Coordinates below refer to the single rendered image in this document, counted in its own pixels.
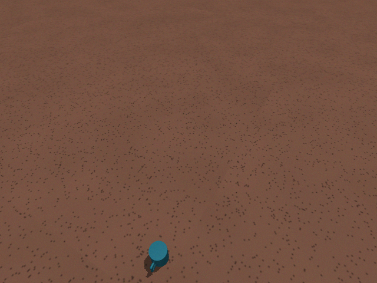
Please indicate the mug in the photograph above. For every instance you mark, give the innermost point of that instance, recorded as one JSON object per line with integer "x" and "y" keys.
{"x": 158, "y": 253}

